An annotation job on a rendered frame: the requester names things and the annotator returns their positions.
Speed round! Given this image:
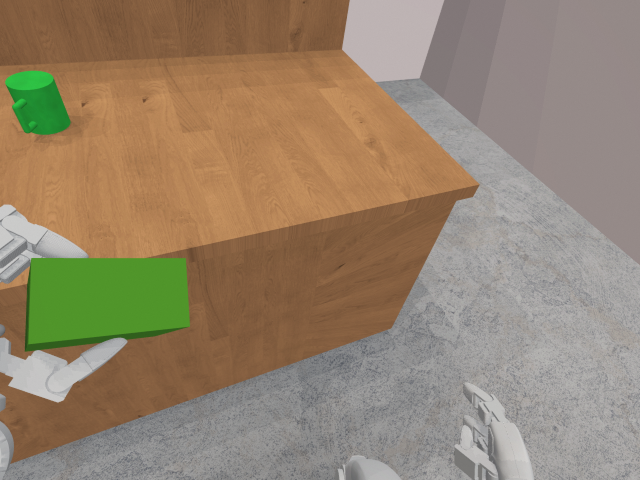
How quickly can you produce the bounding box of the right robot thigh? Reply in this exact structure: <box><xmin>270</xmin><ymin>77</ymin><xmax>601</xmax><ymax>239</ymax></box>
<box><xmin>335</xmin><ymin>459</ymin><xmax>401</xmax><ymax>480</ymax></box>

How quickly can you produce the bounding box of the left robot hand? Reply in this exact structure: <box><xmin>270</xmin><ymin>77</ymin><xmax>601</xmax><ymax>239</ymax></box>
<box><xmin>0</xmin><ymin>205</ymin><xmax>128</xmax><ymax>402</ymax></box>

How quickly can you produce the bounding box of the table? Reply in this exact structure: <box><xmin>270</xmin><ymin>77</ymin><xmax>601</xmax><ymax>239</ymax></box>
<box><xmin>0</xmin><ymin>0</ymin><xmax>480</xmax><ymax>464</ymax></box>

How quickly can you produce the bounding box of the sponge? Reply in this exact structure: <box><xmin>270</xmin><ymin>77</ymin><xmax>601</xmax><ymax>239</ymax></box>
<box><xmin>25</xmin><ymin>258</ymin><xmax>190</xmax><ymax>352</ymax></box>

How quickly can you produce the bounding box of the right robot hand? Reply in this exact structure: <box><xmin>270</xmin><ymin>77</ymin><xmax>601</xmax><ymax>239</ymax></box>
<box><xmin>454</xmin><ymin>382</ymin><xmax>534</xmax><ymax>480</ymax></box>

